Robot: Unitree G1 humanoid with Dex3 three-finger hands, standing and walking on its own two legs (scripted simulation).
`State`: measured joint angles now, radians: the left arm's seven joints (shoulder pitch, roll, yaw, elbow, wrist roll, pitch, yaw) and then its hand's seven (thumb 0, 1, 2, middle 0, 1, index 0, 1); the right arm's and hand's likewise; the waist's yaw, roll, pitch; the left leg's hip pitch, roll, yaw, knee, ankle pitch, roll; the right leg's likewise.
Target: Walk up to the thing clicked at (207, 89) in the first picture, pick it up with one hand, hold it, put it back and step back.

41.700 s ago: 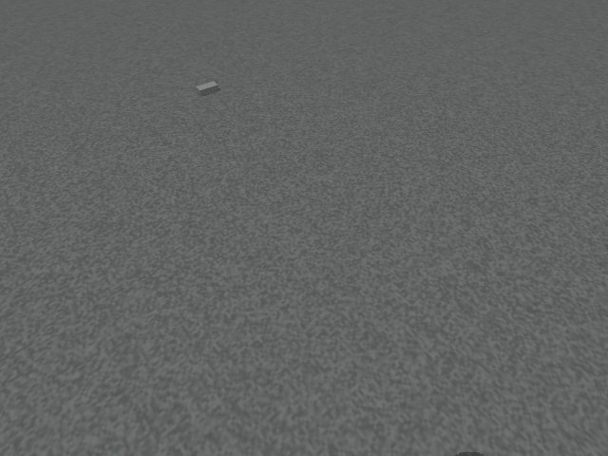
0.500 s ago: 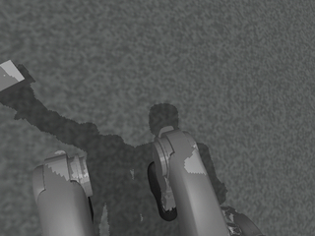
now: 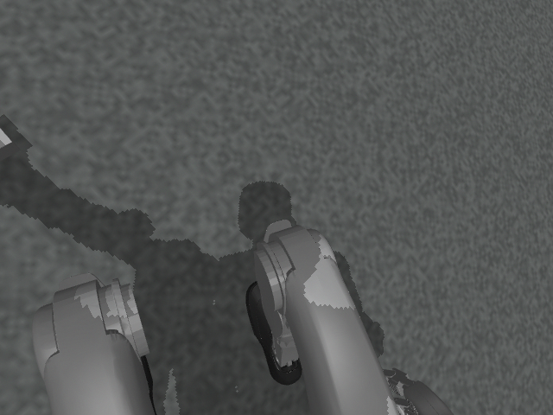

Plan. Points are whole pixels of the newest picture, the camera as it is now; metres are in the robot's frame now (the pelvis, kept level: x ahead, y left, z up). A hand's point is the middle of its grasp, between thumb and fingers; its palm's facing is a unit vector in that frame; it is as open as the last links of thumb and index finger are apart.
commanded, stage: rise first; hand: left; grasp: from above
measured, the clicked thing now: out of the picture +0.52 +0.34 -0.30
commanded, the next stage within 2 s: none
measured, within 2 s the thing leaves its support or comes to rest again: neither
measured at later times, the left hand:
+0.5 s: hand out of the picture +0.47 +0.37 -0.17, palm faces -0.36 -0.22 -0.90, open 13.5 cm
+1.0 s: hand out of the picture +0.47 +0.37 -0.16, palm faces -0.35 -0.22 -0.91, open 13.4 cm
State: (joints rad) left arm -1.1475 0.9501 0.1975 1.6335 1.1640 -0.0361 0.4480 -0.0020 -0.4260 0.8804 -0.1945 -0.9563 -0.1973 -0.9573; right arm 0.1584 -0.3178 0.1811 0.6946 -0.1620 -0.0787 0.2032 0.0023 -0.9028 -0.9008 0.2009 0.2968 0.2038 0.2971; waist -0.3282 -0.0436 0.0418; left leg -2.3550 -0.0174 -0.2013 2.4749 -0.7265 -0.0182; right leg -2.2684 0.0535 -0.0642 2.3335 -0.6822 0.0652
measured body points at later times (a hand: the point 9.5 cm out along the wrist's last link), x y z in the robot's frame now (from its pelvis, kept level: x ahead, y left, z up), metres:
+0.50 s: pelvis +0.00 +0.00 +0.01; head +0.26 +0.10 +0.35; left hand +0.49 +0.38 -0.12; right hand +0.04 -0.27 -0.07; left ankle +0.06 +0.13 -0.29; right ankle +0.11 -0.14 -0.28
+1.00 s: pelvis +0.00 +0.00 +0.00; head +0.26 +0.09 +0.36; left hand +0.49 +0.38 -0.11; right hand +0.04 -0.27 -0.08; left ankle +0.06 +0.13 -0.29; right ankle +0.11 -0.14 -0.28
